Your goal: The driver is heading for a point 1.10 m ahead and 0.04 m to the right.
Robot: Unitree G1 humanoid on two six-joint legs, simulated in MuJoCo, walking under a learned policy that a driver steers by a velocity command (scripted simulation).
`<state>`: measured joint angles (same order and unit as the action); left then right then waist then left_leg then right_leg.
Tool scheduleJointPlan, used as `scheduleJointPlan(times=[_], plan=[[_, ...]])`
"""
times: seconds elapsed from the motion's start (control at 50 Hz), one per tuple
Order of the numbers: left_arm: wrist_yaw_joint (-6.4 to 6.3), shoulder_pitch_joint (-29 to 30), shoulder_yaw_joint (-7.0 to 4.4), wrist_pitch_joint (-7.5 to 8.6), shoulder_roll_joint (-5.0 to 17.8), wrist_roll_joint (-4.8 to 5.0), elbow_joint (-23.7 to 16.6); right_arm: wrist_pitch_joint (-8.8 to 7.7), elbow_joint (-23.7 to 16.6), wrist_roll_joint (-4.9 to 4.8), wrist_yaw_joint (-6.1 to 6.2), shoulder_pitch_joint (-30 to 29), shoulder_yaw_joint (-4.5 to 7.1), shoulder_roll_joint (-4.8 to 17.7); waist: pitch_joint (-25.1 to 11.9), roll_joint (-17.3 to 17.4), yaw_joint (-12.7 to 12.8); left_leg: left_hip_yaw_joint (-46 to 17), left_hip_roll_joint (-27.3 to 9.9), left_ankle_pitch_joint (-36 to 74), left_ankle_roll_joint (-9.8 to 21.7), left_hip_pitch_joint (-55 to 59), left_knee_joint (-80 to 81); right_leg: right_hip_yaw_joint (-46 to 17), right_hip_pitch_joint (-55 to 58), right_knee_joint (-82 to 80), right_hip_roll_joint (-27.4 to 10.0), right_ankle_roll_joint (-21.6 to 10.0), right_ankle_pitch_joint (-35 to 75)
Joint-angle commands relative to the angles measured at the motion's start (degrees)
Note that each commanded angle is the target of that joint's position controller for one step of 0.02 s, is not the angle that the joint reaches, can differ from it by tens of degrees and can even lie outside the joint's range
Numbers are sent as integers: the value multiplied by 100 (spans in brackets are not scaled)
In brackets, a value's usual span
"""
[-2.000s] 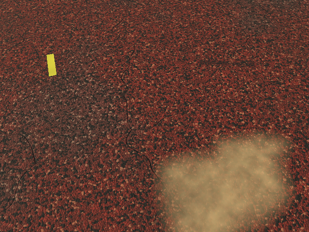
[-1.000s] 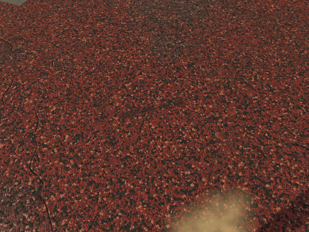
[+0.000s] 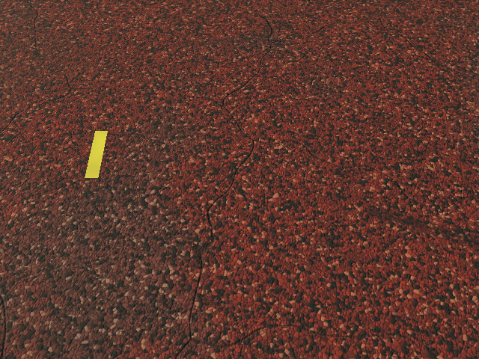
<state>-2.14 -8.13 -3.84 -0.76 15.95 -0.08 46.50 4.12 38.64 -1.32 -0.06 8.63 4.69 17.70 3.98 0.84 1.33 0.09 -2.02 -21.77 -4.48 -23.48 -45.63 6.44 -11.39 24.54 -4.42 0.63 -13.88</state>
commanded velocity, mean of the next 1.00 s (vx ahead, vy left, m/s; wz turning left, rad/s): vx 0.00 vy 0.00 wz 0.23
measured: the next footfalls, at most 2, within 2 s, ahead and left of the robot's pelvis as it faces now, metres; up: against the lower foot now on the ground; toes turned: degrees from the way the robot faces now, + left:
left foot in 0.08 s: +0.04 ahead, +0.14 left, +0.00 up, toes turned +5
right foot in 0.50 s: +0.08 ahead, -0.10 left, +0.00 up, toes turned +12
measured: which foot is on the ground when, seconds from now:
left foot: up 0.00-0.06, down 0.08-1.00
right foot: down 0.00-0.08, up 0.10-0.48, down 0.50-1.00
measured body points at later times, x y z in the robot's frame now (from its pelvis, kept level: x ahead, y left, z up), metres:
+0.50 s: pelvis +0.01 +0.03 -0.01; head +0.03 +0.04 +0.44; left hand +0.09 +0.33 -0.12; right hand +0.23 -0.19 -0.10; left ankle +0.00 +0.13 -0.74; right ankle +0.05 -0.10 -0.74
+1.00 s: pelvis +0.03 +0.01 -0.01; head +0.04 +0.01 +0.44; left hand +0.09 +0.28 -0.13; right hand +0.17 -0.24 -0.13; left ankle +0.00 +0.13 -0.74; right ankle +0.04 -0.10 -0.74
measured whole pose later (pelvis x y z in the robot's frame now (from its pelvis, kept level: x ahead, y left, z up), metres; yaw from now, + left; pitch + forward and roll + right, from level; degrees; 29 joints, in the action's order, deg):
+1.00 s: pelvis +0.03 +0.01 -0.01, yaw +12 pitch -2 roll +0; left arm -0.4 -9.2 -0.7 1.4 14.3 -0.5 50.4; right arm 1.2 50.9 0.4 1.9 11.6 2.6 14.6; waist 2.2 0.0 0.0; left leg -6.0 1.9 -15.9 -0.6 -10.9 -28.5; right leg 0.2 -10.8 28.8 0.3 -0.5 -16.4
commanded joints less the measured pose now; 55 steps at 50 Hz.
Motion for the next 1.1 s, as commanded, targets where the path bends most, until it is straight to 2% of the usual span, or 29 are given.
scheduleJointPlan(times=[0.02,0.04,0.06,0.08,0.1,0.12,0.14,0.16,0.18,0.2,0.24,0.28,0.32,0.42,0.46,0.48,0.5,0.52,0.54,0.56,0.58,0.6,0.64,0.8,1.1], plan=[[48,99,-345,59,1305,109,-300,-30,-516,2,-83,-118,157,538,-675,-1141,15,351,94,269,241,270,907,-772,710,-300,-1384,-1114,2371],[58,180,-346,58,1292,168,-293,-21,-452,2,-108,88,180,525,-691,-1072,-139,457,168,724,396,649,1523,-632,583,-34,-1340,-944,2242],[77,24,-316,71,1148,193,-208,-21,-357,11,-87,337,236,604,-760,-857,-229,413,285,1290,594,1255,2117,-402,279,417,-1184,-646,1837],[117,-284,-251,88,883,66,-125,-37,-308,0,-14,634,372,991,-943,80,-238,-434,-177,2763,892,2304,2415,78,-616,1516,-791,-161,744],[160,-202,-87,100,447,-282,-406,-69,-479,54,88,682,470,1663,-997,1881,-45,-2570,-1752,5368,1774,3085,2141,273,-2406,3343,41,395,-2599],[103,397,-168,130,743,-139,-615,-238,-532,264,-10,856,401,1471,-1478,1288,-585,-3053,-2136,4775,2637,2545,2421,-740,-2618,4288,319,412,-2762],[67,560,-228,106,919,27,-644,-366,-496,263,-42,592,349,1311,-1120,858,-451,-2531,-1773,4078,2429,2331,2561,-921,-2737,4564,192,334,-2287],[28,479,-255,85,949,48,-598,-424,-476,164,-5,259,318,1159,-849,716,-270,-2123,-1411,3457,2062,2088,2592,-982,-2784,4409,106,263,-1727],[-19,369,-281,56,989,2,-473,-422,-513,94,37,3,238,943,-792,548,-173,-1885,-1231,3178,1824,1951,2591,-1014,-2721,4256,38,260,-1371],[-31,226,-294,35,1006,-33,-435,-408,-537,77,78,-151,185,868,-795,582,-69,-1697,-1104,3307,1764,1706,2611,-981,-2458,4215,85,299,-1066],[-1,17,-275,38,894,-10,-385,-408,-532,144,133,-131,115,753,-975,640,-10,-1495,-983,3413,1781,1609,2644,-908,-2098,4102,185,358,-687],[9,44,-221,32,762,18,-406,-415,-477,157,159,-80,84,710,-949,638,-58,-1423,-917,3185,1772,1652,2662,-895,-1988,3490,182,404,-558],[28,152,-157,25,653,1,-450,-401,-415,165,174,-62,74,731,-882,676,-139,-1455,-899,2769,1762,1615,2674,-904,-1767,2825,149,426,-511],[93,183,-123,58,702,33,-485,-363,-251,200,87,-94,27,756,-626,751,-278,-1708,-912,2030,1815,1149,2636,-794,-939,1657,211,345,-716],[123,33,-103,103,630,32,-444,-357,-180,155,61,-206,-43,635,-595,665,-141,-1762,-828,2007,1699,1068,2456,-724,-505,839,265,250,-363],[148,-121,-75,140,555,-4,-389,-359,-126,118,57,-234,-94,530,-594,555,9,-1698,-708,1969,1527,941,2341,-675,-45,11,292,169,354],[154,-190,-64,176,637,-89,-384,-398,-40,151,55,-28,-153,380,-690,338,-6,-1636,-518,1738,1239,776,2250,-960,476,-354,76,68,1172],[126,-283,-121,189,1025,-143,-428,-450,-6,272,46,209,-184,288,-862,-323,-217,-1271,-110,1171,918,569,1790,-1539,888,-240,-576,-167,2465],[145,-7,-112,185,1069,-112,-348,-468,46,260,42,499,-166,224,-890,-1055,-580,-764,277,509,672,827,1850,-1686,362,-126,-774,-617,2024],[189,217,-31,205,699,-80,-435,-451,104,306,62,261,-156,386,-796,-924,-403,-724,217,687,522,1205,1927,-1651,-57,-287,-596,-654,1074],[206,253,0,230,609,-94,-426,-418,92,273,75,20,-110,495,-644,-812,-284,-736,226,867,543,1188,1918,-1451,-149,-287,-365,-465,579],[213,222,1,263,673,-100,-407,-367,112,234,101,-79,-103,482,-575,-710,-216,-776,203,1087,600,1177,1889,-1300,-179,-242,-213,-312,484],[200,64,27,337,671,-86,-326,-304,146,223,113,-26,-107,422,-524,-574,-175,-871,147,1370,654,1175,1949,-1190,-162,-172,-128,-210,474],[130,-36,112,288,575,-47,-180,-359,531,191,144,157,-92,303,-494,-65,-86,-895,126,1744,571,1162,2006,-1036,32,11,22,-233,665],[152,-109,185,276,529,-28,387,-346,1318,162,253,283,-76,336,-361,-96,-122,-830,105,1897,482,1439,2114,-964,1,-179,158,-248,655]])
Velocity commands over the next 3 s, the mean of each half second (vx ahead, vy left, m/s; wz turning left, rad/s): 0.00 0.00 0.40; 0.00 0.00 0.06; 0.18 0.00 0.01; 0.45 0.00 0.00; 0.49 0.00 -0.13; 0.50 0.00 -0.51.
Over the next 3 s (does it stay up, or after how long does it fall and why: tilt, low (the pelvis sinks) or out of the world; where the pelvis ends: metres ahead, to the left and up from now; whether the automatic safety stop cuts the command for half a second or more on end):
stays up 0.88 0.14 -0.03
